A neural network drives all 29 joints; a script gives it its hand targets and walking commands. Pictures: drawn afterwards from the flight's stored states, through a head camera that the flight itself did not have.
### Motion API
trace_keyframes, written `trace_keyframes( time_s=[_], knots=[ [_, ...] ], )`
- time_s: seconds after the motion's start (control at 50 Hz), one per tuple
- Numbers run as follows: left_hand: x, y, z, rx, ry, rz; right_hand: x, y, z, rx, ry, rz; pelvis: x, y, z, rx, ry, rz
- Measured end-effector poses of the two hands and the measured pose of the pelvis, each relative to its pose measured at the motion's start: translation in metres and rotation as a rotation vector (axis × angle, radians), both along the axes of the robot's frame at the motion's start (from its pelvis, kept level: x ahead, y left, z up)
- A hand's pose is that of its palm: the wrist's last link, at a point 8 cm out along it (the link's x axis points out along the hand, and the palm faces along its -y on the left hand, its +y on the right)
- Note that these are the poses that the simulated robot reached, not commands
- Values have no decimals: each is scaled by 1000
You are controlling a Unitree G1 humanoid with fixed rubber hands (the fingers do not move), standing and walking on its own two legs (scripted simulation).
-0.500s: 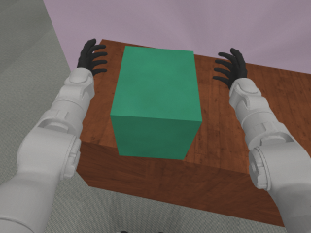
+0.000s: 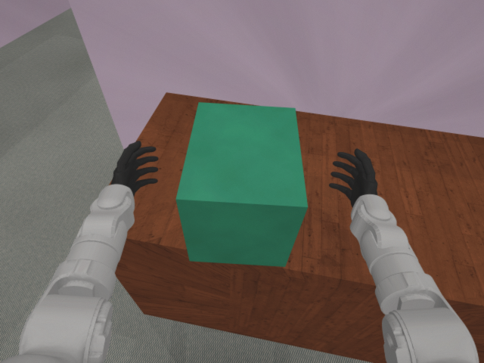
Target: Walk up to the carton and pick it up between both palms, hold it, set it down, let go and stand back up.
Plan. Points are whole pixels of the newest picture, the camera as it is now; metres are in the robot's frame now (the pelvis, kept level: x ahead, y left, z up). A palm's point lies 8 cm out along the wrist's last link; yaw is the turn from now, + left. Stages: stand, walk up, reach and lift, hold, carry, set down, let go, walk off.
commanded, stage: set down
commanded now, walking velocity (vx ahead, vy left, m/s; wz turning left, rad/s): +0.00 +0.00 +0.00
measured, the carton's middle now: (242, 185) +0.45 -0.01 +0.00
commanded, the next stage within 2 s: none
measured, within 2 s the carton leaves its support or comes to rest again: neither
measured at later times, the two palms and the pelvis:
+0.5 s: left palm (113, 232) +0.32 +0.21 +0.03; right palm (360, 233) +0.31 -0.21 +0.04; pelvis +0.01 +0.00 +0.00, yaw -1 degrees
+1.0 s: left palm (106, 289) +0.24 +0.22 -0.01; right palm (359, 286) +0.23 -0.20 +0.00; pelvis +0.02 +0.01 +0.00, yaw -1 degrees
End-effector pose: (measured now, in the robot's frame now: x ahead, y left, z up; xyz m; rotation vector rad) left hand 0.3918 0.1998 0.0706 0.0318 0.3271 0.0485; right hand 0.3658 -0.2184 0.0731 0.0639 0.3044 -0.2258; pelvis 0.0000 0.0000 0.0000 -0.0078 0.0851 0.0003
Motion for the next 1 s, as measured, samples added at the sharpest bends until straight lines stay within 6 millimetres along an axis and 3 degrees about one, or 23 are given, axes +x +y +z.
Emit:
trace_keyframes(
  time_s=[0.26,0.44,0.68,1.0],
  knots=[
    [-19,-2,-9,-20,-66,-5,-18,11,-8,-20,-44,55,0,-1,1,13,10,-19],
    [-57,13,-29,-8,-29,7,-49,14,-24,-10,-22,34,11,1,3,9,-68,-13],
    [-101,11,-56,-8,-26,-6,-88,7,-48,-16,-3,37,19,7,3,7,-70,-13],
    [-153,19,-82,18,-28,-4,-135,19,-78,-24,21,36,24,13,3,-1,-110,-11]
  ],
)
